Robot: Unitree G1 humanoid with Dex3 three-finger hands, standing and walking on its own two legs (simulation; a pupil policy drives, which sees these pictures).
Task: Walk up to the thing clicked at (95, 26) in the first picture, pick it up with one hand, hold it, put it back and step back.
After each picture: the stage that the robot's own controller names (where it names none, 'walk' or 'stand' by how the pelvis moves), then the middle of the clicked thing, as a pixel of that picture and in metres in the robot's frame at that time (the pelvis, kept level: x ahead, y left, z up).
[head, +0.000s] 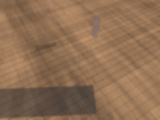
stand; (95, 27) +1.51 -0.21 -0.66
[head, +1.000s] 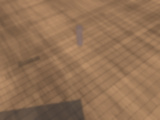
walk; (79, 36) +1.40 +0.07 -0.64
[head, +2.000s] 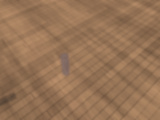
walk; (65, 64) +0.92 +0.17 -0.64
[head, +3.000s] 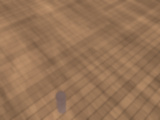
walk; (61, 103) +0.53 +0.13 -0.63
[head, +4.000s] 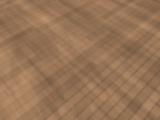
stand; out of the picture +0.32 +0.16 -0.64
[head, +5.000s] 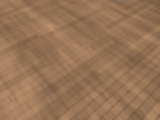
stand; out of the picture +0.31 +0.13 -0.66
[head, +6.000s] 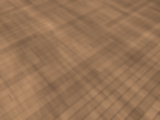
stand; out of the picture +0.32 +0.14 -0.66
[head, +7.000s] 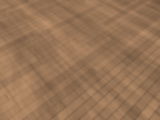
stand; out of the picture +0.31 +0.15 -0.66
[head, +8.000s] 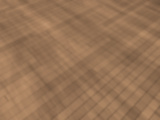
stand; out of the picture +0.31 +0.15 -0.66
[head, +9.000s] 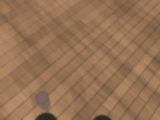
go down; (44, 101) +0.34 +0.16 -0.50
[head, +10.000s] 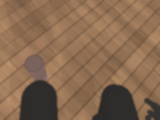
go down; (38, 71) +0.40 +0.20 -0.28
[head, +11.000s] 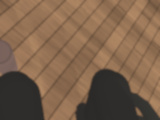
close in; (4, 61) +0.38 +0.23 -0.19
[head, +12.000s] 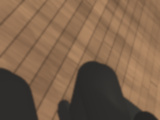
close; out of the picture +0.36 +0.25 -0.15
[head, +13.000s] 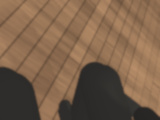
lift; out of the picture +0.36 +0.26 -0.15
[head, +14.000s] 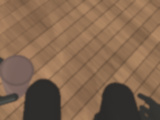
lift; (16, 82) +0.30 +0.22 -0.04
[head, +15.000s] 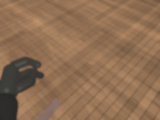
go down; (47, 113) +0.52 +0.23 -0.68
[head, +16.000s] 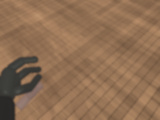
close; (29, 95) +0.64 +0.41 -0.70
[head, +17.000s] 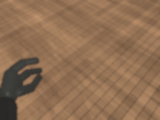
stand; (14, 84) +0.76 +0.56 -0.70
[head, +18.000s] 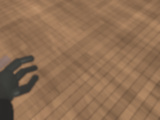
stand; out of the picture +0.87 +0.72 -0.69
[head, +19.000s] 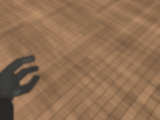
stand; out of the picture +0.98 +0.87 -0.70
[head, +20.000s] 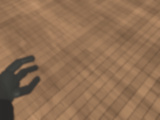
stand; out of the picture +1.10 +1.03 -0.68
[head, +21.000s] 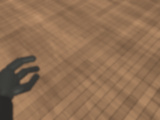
stand; out of the picture +1.20 +1.18 -0.70
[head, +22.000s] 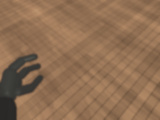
stand; out of the picture +1.32 +1.33 -0.68
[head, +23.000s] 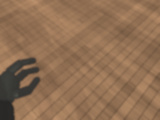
stand; out of the picture +1.43 +1.48 -0.66
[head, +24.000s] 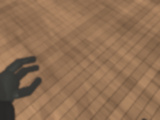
stand; out of the picture +1.54 +1.61 -0.63
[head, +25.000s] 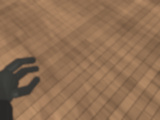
stand; out of the picture +1.63 +1.74 -0.64
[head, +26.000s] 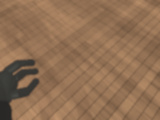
stand; out of the picture +1.72 +1.87 -0.65
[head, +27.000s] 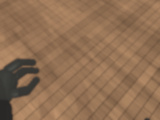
close; out of the picture +1.82 +2.00 -0.63
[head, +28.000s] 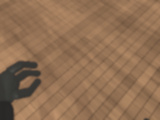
close; out of the picture +1.91 +2.12 -0.63
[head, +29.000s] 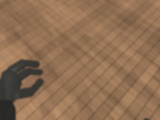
close; out of the picture +1.99 +2.24 -0.62
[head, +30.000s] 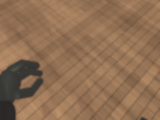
close; out of the picture +2.08 +2.34 -0.62
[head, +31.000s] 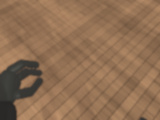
hold; out of the picture +2.17 +2.44 -0.63
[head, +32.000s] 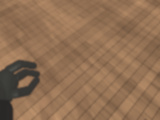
hold; out of the picture +2.24 +2.54 -0.65
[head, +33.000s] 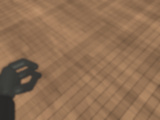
hold; out of the picture +2.32 +2.63 -0.69
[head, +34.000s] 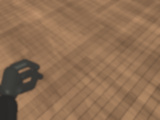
close; out of the picture +2.37 +2.73 -0.70
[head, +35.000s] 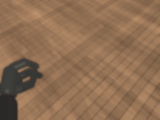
hold; out of the picture +2.43 +2.82 -0.70
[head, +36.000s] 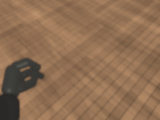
hold; out of the picture +2.50 +2.90 -0.69
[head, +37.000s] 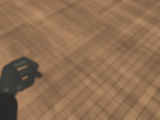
hold; out of the picture +2.58 +2.96 -0.70
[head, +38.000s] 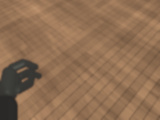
close; out of the picture +2.63 +3.05 -0.69
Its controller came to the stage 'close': yes
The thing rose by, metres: 0.27
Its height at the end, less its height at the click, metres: -0.09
